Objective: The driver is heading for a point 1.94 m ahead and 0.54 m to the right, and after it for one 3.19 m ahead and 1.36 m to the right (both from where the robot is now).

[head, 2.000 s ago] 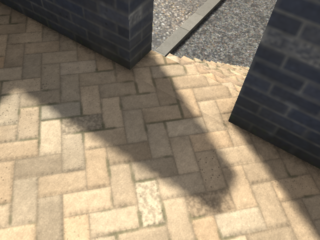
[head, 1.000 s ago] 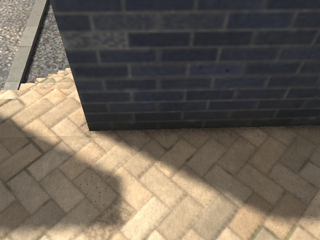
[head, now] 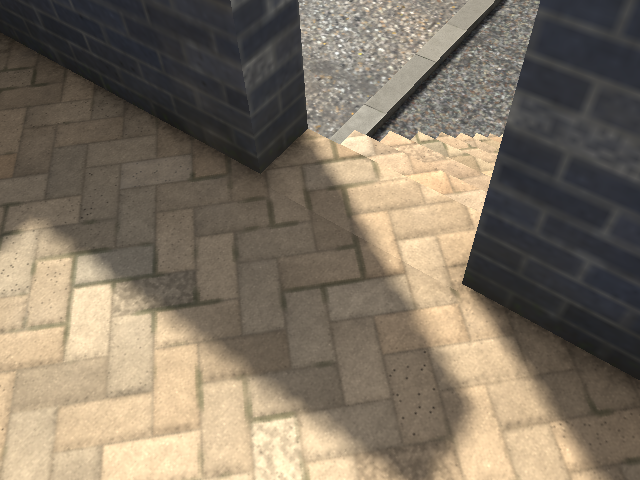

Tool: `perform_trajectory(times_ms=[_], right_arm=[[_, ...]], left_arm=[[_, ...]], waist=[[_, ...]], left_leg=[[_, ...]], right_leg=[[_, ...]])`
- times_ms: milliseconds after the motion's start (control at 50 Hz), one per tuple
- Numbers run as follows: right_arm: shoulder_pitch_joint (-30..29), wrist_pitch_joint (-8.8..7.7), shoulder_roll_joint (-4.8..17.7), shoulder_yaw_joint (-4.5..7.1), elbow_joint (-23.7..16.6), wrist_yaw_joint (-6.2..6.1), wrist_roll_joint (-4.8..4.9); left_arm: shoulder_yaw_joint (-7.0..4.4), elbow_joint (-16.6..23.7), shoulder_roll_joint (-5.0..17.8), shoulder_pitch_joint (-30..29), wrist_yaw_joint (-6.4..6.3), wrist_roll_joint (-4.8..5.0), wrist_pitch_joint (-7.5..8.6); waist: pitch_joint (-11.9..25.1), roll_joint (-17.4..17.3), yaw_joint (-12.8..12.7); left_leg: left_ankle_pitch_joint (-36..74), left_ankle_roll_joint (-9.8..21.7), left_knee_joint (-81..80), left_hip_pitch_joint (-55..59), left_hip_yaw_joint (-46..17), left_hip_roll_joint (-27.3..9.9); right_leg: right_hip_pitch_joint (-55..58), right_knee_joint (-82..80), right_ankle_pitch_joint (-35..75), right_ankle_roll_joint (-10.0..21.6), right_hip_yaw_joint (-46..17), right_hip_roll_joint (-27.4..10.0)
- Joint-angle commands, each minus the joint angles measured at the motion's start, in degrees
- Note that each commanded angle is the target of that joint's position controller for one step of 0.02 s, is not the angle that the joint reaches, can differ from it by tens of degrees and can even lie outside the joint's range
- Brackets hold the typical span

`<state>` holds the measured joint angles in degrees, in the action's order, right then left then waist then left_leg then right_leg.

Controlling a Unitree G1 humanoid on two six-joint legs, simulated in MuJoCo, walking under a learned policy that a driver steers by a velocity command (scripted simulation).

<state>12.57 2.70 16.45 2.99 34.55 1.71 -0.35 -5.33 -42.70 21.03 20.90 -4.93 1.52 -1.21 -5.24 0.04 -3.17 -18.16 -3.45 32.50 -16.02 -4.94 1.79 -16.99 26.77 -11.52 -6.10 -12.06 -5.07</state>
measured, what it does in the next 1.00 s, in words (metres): steps to the right, turning right: left foot, then right foot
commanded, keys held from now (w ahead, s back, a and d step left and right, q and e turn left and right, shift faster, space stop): w+e+shift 0.42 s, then e+shift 0.18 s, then q+shift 0.40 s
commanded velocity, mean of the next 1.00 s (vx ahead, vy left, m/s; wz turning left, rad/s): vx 0.22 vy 0.02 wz -0.46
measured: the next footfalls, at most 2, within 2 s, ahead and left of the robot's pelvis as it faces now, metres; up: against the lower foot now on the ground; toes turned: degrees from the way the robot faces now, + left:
left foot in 0.02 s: +0.04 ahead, +0.16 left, +0.00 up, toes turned -6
right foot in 0.62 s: +0.05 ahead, -0.16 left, +0.00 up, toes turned -40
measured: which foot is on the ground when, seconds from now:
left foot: up 0.00-0.00, down 0.02-0.64, up 0.66-1.00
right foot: down 0.00-0.02, up 0.04-0.60, down 0.62-1.00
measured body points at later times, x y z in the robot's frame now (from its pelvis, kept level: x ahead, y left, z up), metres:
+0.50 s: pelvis +0.03 +0.03 +0.00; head +0.07 +0.00 +0.45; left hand +0.34 +0.17 -0.07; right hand +0.01 -0.30 -0.09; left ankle +0.00 +0.16 -0.74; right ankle -0.02 -0.10 -0.70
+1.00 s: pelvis +0.14 -0.15 +0.00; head +0.18 -0.18 +0.44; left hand +0.42 +0.01 -0.09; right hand +0.14 -0.45 -0.11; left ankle +0.32 -0.14 -0.70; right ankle +0.02 -0.14 -0.74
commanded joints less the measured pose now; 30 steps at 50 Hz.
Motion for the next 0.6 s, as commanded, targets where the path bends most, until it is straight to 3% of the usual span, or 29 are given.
perform_trajectory(times_ms=[20,40,60,80,100,120,160,220,260,300,360,380,420,440,460,480,520,540,560,580,600], right_arm=[[9.8,-0.87,8.4,3.99,0.0,-1.2,0.67],[7.0,-0.34,13.3,4.18,-2.3,-1.69,-0.9],[5.2,-0.46,15.7,4.75,-1.7,-1.12,-3.04],[0.2,-1.1,10.4,3.38,-2.8,-1.23,-2.85],[-3.4,-1.71,6.1,2.15,-2.9,-1.65,-2.03],[-5.5,-2.14,4.9,1.68,-3.3,-2.25,-1.4],[-4.6,-2.96,5.0,1.51,-2.4,-3.37,-0.78],[-0.8,-2.88,7.0,2.27,-1.2,-4.7,-0.86],[-1.1,-2.49,9.0,3.07,-1.0,-4.73,-0.72],[-1.3,-2.5,10.6,3.89,-0.5,-4.28,0.14],[-2.6,-2.77,11.7,4.67,-0.2,-4.13,0.53],[-4.8,-2.59,10.6,4.41,-0.3,-3.58,0.42],[-4.7,-2.62,11.1,4.91,0.4,-2.43,1.08],[0.2,-4.98,12.4,5.43,1.2,-2.49,2.42],[-2.6,-5.99,13.3,5.37,0.5,-2.81,2.36],[-1.3,-6.23,13.2,5.43,1.1,-2.92,1.59],[5.6,-5.58,13.7,5.88,3.9,-1.74,0.62],[6.6,-5.13,14.4,6.09,4.5,-1.09,0.8],[5.2,-4.78,15.1,6.12,4.6,-0.62,1.24],[1.7,-4.4,16.2,6.18,4.1,-0.24,1.79],[-1.5,-3.93,17.0,6.31,3.7,0.08,2.81]], left_arm=[[-1.07,4.4,5.1,-1.9,0.72,-0.6,0.66],[-0.01,5.6,0.1,-0.1,0.71,-2.64,0.89],[-0.65,8.5,3.8,-1.4,0.28,-1.35,1.3],[-1.46,6.9,7.1,-2.1,0.1,-0.39,0.94],[-2.05,5.2,8.2,-2.6,0.19,-0.29,0.21],[-2.02,3.9,7.3,-1.9,0.01,-0.68,-0.69],[-1.17,5.3,5.0,-3.7,0.95,-0.7,-1.27],[0.08,9.6,2.8,-11.0,3.07,0.06,-1.36],[0.1,11.6,2.9,-13.1,4.65,0.32,-2.05],[-0.08,12.4,2.6,-13.4,6.08,0.71,-2.67],[-0.18,13.9,1.9,-15.4,7.78,0.69,-3.4],[-0.21,14.0,0.8,-16.0,7.61,0.83,-3.49],[-0.47,14.4,1.2,-18.3,7.29,0.86,-3.64],[0.83,14.8,0.4,-19.0,7.46,2.56,-2.02],[0.79,16.6,1.0,-23.0,8.17,2.55,-1.77],[0.94,17.2,0.9,-25.8,8.48,2.09,-1.5],[1.34,18.0,0.3,-29.4,8.91,0.33,-1.1],[1.46,18.4,0.2,-30.1,9.27,-0.11,-1.11],[1.4,18.3,0.3,-29.0,9.63,0.09,-1.18],[0.92,17.4,1.1,-25.2,9.76,0.38,-1.43],[-0.27,15.2,2.6,-18.4,9.44,0.66,-1.73]], waist=[[9.6,1.1,4.8],[10.9,-13.9,2.1],[10.5,-23.6,1.0],[6.1,-17.3,0.4],[3.9,-10.4,-0.2],[4.4,-8.1,-0.8],[4.8,-7.9,0.3],[6.3,-5.6,4.7],[6.7,-5.5,5.5],[6.2,-5.2,5.4],[5.1,-5.1,5.5],[5.7,-8.1,4.9],[5.1,-9.0,5.8],[12.2,-10.7,7.1],[4.5,-10.9,7.3],[1.7,-7.9,8.2],[1.3,-1.8,10.8],[1.6,-1.9,11.1],[1.9,-3.1,9.8],[3.1,-4.6,6.7],[6.1,-5.3,2.1]], left_leg=[[7.9,4.2,-16.0,20.9,-2.7,-6.5],[25.0,10.6,-12.1,20.6,-15.8,-19.6],[19.1,17.3,-18.3,8.6,-19.6,-23.5],[15.1,16.4,-19.4,5.3,-15.0,-19.8],[16.2,13.8,-17.7,5.0,-7.5,-16.1],[21.1,12.6,-15.7,7.3,-3.3,-14.4],[36.7,13.5,-13.2,10.6,1.4,-15.2],[38.5,15.8,-13.4,20.1,-0.8,-21.0],[38.5,16.4,-13.9,23.1,-1.0,-23.8],[38.9,16.0,-14.3,23.3,0.8,-25.0],[40.6,15.1,-14.2,22.5,5.3,-25.1],[36.4,14.2,-13.9,19.8,11.4,-20.8],[38.2,13.0,-12.3,16.3,15.4,-19.0],[-16.5,12.8,-23.5,15.5,8.6,-23.3],[-22.0,12.7,-27.7,15.2,4.6,-27.2],[-20.3,12.6,-27.7,20.2,4.3,-27.9],[-6.7,12.2,-23.1,33.2,8.7,-26.0],[-0.3,12.1,-21.6,33.7,11.9,-25.3],[9.2,11.8,-19.6,31.7,14.8,-24.4],[24.7,10.6,-15.7,27.1,18.6,-22.7],[42.0,9.0,-7.6,22.5,22.5,-20.5]], right_leg=[[-8.5,7.9,-14.2,6.8,-2.7,2.7],[-18.8,23.6,-28.5,3.9,4.0,10.9],[-18.6,36.4,-29.0,2.8,8.2,6.4],[-18.9,43.1,-23.7,2.6,8.4,3.8],[-20.1,45.1,-18.5,1.9,8.5,3.5],[-20.6,46.8,-15.2,1.1,8.7,3.0],[-21.3,45.2,-11.0,0.1,9.6,1.6],[-24.9,36.4,-10.0,-0.9,9.7,0.1],[-25.1,32.6,-10.0,-1.0,9.6,-0.7],[-24.5,30.2,-9.1,-0.7,10.2,-1.1],[-23.0,27.0,-7.9,-0.2,11.9,-1.8],[-17.9,23.1,-8.5,0.3,14.1,-1.4],[-11.7,18.0,-7.1,1.5,18.5,0.9],[-10.6,25.4,-8.6,3.9,20.5,-0.6],[-18.8,25.5,-9.1,5.5,17.6,-2.6],[-24.8,23.6,-11.3,6.6,16.2,-3.5],[-29.5,17.8,-15.5,8.2,15.6,-3.3],[-27.5,16.7,-16.3,8.3,17.1,-2.9],[-23.3,15.1,-16.3,8.2,18.6,-1.8],[-14.9,12.4,-15.9,8.3,21.2,0.7],[-3.7,9.0,-12.5,8.7,24.6,4.6]])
